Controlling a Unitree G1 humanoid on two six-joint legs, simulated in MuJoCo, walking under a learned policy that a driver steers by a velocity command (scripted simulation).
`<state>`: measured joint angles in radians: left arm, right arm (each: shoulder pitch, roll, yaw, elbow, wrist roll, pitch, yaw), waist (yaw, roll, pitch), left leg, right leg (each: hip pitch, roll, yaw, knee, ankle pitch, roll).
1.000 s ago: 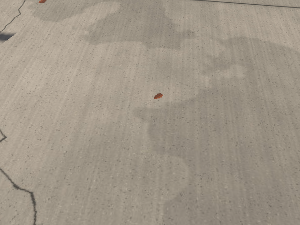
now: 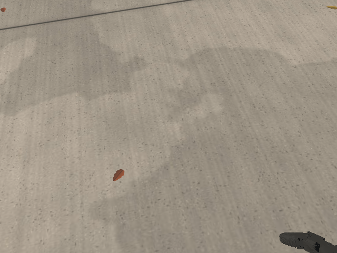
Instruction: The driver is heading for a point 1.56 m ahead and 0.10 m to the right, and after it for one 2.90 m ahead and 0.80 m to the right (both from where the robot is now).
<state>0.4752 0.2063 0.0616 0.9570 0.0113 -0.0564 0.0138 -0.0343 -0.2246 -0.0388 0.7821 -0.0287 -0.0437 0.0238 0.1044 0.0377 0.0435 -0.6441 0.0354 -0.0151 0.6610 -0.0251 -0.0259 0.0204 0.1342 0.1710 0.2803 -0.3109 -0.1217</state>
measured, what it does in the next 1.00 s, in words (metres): steps on the spot: left foot, then right foot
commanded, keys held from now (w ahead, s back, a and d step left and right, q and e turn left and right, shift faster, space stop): e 0.44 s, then no key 0.06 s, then q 0.50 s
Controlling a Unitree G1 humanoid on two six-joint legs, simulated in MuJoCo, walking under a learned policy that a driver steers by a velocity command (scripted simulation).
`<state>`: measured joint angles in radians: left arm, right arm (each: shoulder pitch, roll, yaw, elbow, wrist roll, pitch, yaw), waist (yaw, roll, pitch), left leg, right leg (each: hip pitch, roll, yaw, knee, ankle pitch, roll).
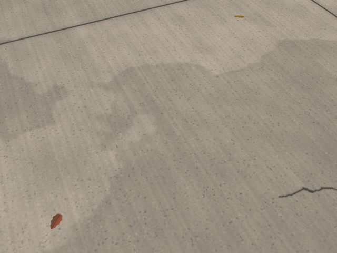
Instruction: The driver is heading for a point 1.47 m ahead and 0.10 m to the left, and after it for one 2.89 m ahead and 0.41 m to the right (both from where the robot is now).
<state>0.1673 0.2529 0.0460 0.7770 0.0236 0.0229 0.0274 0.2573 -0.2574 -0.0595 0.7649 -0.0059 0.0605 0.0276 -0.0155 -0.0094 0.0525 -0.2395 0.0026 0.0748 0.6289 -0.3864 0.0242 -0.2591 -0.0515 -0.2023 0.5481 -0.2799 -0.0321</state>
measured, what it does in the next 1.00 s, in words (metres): walks ahead: left foot, then right foot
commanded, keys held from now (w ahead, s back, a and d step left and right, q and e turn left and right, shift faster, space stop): q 0.40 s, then w+q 0.04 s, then w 0.02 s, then w+e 0.20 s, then e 0.34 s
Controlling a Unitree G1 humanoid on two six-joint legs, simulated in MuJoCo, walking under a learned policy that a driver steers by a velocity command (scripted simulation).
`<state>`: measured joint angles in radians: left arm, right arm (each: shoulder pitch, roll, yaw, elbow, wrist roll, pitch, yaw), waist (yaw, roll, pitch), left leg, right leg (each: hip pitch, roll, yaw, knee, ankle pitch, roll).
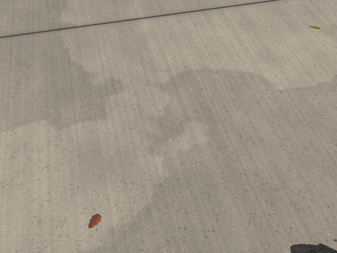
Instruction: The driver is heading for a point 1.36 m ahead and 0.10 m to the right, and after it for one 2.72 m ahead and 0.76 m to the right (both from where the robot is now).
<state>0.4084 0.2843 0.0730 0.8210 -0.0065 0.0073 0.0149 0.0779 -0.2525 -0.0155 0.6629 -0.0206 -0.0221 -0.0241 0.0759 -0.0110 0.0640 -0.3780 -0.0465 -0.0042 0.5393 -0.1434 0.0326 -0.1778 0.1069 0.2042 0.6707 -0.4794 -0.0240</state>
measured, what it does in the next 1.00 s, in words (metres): steps on the spot: right foot, then left foot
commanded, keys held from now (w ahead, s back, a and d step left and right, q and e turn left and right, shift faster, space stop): e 0.46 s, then no key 0.02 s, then q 0.48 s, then w+q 0.04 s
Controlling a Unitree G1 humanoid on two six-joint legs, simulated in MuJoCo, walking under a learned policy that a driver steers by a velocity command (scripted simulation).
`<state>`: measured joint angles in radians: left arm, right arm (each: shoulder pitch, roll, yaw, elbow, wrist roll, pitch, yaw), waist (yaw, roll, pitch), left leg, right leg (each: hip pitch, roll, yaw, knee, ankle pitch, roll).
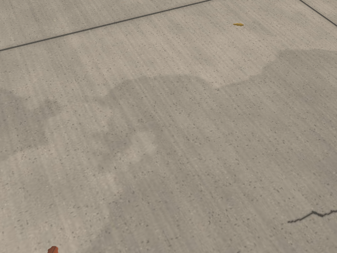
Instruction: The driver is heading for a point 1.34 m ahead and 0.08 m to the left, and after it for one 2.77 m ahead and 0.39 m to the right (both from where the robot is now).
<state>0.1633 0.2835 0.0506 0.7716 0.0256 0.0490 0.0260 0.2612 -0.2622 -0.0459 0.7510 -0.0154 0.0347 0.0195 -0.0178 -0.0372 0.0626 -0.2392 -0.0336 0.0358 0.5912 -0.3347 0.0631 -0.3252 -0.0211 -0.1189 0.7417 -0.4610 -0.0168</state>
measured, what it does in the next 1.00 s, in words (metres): walks ahead: right foot, then left foot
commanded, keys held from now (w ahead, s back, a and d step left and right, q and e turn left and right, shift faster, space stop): w+q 0.44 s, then w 0.06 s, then w+e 0.50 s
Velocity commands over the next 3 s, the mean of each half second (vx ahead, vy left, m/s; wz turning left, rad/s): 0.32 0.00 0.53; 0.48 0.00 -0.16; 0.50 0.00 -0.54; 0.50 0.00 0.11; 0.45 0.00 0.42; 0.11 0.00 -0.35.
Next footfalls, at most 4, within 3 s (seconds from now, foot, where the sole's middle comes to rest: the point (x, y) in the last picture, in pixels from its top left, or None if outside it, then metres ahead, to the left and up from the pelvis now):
0.46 right None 0.27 -0.09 -0.76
0.90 left None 0.45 0.18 -0.76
1.42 right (166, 188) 0.74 -0.01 -0.76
1.98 left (145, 129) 1.07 0.09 -0.76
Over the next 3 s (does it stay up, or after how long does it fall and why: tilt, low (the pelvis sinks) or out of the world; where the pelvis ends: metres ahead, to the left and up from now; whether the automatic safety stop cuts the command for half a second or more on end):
stays up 1.26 0.04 0.01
